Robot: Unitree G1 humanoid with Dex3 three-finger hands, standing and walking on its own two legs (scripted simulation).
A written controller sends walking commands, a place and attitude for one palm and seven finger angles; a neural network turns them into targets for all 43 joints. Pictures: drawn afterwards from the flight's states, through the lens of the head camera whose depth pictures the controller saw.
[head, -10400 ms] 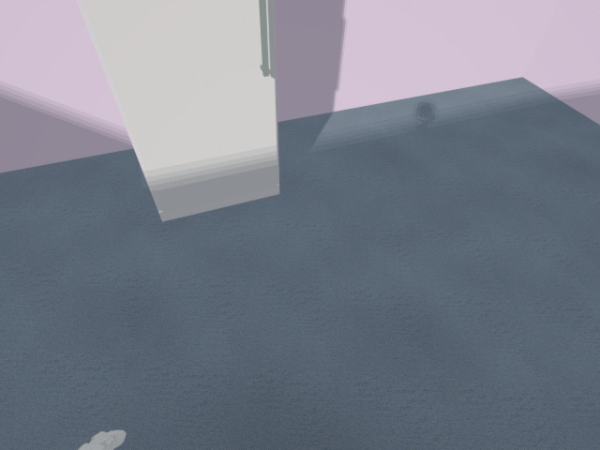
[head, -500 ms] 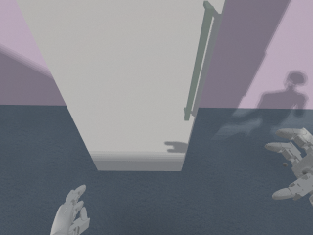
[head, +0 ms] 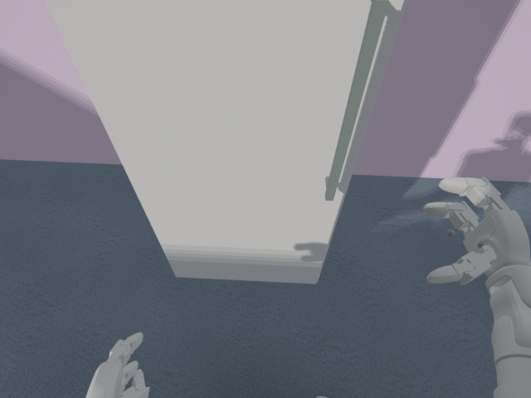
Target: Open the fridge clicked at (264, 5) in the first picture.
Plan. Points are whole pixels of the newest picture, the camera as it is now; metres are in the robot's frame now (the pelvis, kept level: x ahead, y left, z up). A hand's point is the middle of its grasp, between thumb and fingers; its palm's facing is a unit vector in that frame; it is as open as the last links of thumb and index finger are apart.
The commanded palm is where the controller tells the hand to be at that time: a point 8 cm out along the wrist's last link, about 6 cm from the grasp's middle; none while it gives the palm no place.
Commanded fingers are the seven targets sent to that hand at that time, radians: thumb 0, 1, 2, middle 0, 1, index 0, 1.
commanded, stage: move the hooked fingers beside the handle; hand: right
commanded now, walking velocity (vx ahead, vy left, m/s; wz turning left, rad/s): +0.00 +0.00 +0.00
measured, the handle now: (346, 118) +0.56 -0.10 +0.12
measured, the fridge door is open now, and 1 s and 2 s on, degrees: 0 0 0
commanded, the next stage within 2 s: feel for the door with the fingertips in 1.86 s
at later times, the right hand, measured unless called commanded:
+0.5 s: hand (408, 193) +0.42 -0.19 +0.09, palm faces -0.04 +1.00 +0.01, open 14.0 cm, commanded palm +0.40 -0.24 +0.09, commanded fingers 0.00 0.50 -0.30 0.30 1.20 0.30 1.20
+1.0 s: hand (377, 162) +0.48 -0.15 +0.09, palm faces -0.04 +1.00 +0.02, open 14.0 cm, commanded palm +0.47 -0.21 +0.09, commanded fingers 0.00 0.50 -0.30 0.30 1.20 0.30 1.20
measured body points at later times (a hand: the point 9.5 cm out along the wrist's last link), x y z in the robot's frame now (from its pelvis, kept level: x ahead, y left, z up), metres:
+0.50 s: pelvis +0.01 +0.01 +0.00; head +0.06 +0.01 +0.44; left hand +0.10 +0.27 -0.11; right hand +0.41 -0.24 +0.09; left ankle +0.01 +0.13 -0.71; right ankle +0.04 -0.11 -0.71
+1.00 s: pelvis +0.00 +0.01 -0.02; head +0.08 +0.00 +0.43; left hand +0.03 +0.28 -0.13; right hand +0.48 -0.20 +0.09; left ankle +0.01 +0.13 -0.71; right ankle +0.04 -0.11 -0.71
